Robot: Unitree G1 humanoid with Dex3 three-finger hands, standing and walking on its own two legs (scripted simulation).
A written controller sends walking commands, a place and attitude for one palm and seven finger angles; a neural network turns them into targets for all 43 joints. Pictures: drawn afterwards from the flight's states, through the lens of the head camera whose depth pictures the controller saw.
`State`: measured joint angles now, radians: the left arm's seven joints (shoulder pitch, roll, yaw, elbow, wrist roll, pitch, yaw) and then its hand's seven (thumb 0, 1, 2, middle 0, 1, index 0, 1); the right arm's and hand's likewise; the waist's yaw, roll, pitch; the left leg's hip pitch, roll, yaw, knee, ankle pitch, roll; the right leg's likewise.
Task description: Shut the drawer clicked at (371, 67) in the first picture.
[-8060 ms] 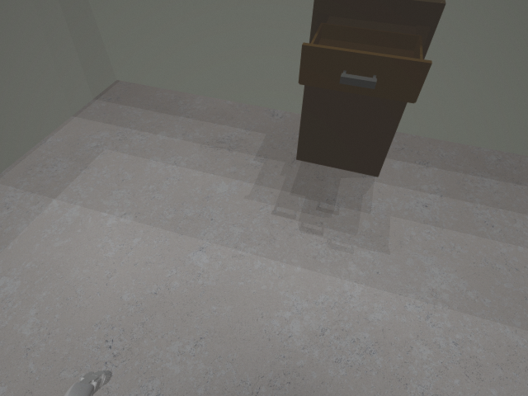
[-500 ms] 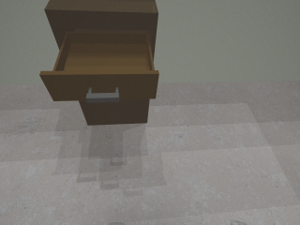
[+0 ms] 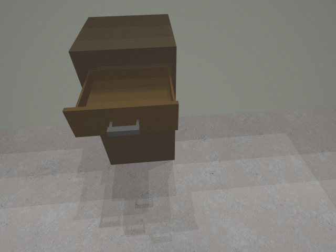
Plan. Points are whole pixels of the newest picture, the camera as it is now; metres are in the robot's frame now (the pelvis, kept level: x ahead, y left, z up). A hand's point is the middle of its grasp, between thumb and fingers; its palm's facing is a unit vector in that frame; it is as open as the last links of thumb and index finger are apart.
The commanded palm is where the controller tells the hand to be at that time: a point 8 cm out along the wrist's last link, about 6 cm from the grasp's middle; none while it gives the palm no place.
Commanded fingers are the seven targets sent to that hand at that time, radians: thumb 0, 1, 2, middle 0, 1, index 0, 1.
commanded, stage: take the last steps up to it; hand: left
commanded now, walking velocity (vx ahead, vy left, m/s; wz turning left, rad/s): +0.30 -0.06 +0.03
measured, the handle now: (124, 126) +0.57 +0.18 -0.07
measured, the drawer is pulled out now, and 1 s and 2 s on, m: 0.30 0.30 0.30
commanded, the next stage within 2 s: come to a stop and stand still in 0.82 s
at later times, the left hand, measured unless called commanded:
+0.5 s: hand out of the picture -0.01 +0.11 -0.16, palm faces +0.18 -0.97 -0.14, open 7.4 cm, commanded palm none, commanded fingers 0.00 0.90 0.90 -0.20 -0.30 -0.20 -0.30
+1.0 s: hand (123, 186) +0.37 +0.17 -0.16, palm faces +0.01 -0.96 -0.27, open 7.3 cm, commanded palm none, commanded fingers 0.00 0.90 0.90 -0.20 -0.30 -0.20 -0.30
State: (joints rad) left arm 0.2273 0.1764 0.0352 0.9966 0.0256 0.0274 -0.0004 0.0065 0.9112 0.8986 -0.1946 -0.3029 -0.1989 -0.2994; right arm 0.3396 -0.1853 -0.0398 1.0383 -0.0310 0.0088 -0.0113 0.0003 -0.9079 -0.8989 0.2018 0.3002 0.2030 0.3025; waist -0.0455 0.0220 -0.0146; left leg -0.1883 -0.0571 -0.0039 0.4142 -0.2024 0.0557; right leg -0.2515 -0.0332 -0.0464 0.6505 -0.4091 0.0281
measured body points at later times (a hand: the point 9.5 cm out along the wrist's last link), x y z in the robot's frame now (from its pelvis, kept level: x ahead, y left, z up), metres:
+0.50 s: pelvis +0.12 -0.01 -0.01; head +0.14 -0.01 +0.44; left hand -0.02 +0.16 -0.15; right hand +0.20 -0.23 -0.16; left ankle +0.20 +0.12 -0.72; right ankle -0.01 -0.11 -0.74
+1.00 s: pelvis +0.28 -0.03 -0.02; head +0.29 -0.06 +0.43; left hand +0.37 +0.22 -0.14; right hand +0.26 -0.25 -0.19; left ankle +0.21 +0.11 -0.74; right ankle +0.36 -0.13 -0.75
